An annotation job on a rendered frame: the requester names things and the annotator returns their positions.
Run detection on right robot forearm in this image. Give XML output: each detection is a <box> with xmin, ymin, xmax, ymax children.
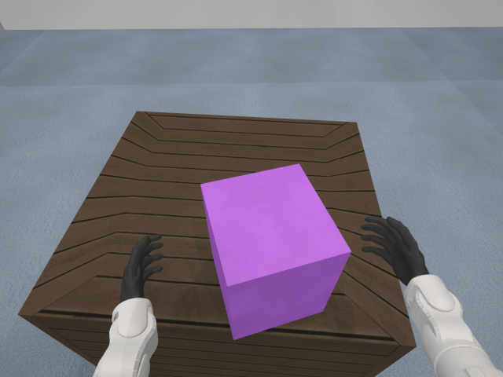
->
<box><xmin>404</xmin><ymin>274</ymin><xmax>503</xmax><ymax>377</ymax></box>

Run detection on left robot forearm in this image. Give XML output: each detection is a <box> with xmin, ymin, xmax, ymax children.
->
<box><xmin>93</xmin><ymin>298</ymin><xmax>158</xmax><ymax>377</ymax></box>

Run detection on pedestal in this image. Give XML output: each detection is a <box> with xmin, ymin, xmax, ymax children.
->
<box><xmin>18</xmin><ymin>111</ymin><xmax>417</xmax><ymax>377</ymax></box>

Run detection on robot left hand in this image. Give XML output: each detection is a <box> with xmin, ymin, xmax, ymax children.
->
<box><xmin>120</xmin><ymin>234</ymin><xmax>163</xmax><ymax>303</ymax></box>

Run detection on carton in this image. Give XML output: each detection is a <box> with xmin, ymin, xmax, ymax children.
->
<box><xmin>200</xmin><ymin>164</ymin><xmax>351</xmax><ymax>340</ymax></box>

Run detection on robot right hand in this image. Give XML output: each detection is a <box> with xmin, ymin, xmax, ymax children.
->
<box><xmin>361</xmin><ymin>216</ymin><xmax>429</xmax><ymax>286</ymax></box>

